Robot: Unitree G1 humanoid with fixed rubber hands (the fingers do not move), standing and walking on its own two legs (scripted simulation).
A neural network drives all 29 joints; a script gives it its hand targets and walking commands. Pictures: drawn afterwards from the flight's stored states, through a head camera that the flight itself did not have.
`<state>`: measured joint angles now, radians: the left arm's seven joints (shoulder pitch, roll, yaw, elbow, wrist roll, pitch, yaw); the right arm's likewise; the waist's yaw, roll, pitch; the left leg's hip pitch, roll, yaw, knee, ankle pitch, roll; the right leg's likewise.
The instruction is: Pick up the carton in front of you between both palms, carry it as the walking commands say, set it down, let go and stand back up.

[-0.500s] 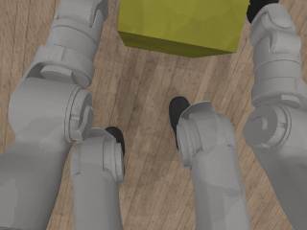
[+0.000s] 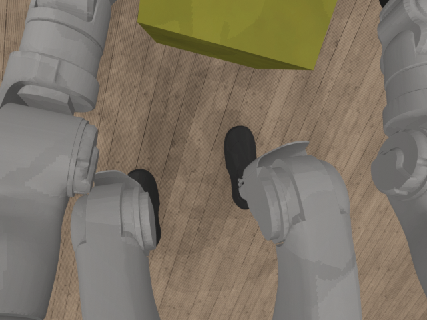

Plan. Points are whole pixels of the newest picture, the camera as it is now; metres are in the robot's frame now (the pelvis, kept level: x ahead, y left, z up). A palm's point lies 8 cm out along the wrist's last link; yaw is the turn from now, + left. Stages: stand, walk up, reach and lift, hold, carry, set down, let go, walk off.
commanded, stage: set down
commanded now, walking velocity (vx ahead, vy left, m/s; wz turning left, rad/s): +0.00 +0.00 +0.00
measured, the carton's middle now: out of the picture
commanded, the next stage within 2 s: let go in 0.96 s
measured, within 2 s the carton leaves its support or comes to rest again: neither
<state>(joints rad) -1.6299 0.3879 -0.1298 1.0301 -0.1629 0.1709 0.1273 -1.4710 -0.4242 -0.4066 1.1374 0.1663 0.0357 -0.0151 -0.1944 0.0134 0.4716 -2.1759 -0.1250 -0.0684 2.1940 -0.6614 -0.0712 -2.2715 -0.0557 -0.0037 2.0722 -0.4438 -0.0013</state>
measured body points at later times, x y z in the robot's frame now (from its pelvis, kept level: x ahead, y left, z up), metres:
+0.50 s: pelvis +0.01 +0.00 +0.09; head +0.35 -0.06 +0.38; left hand +0.63 +0.01 -0.01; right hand +0.50 -0.35 -0.02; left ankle +0.09 +0.12 -0.35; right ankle +0.15 -0.13 -0.35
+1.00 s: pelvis +0.04 -0.01 +0.23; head +0.35 -0.06 +0.55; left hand +0.63 +0.02 +0.14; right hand +0.49 -0.35 +0.13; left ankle +0.09 +0.13 -0.35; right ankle +0.14 -0.13 -0.35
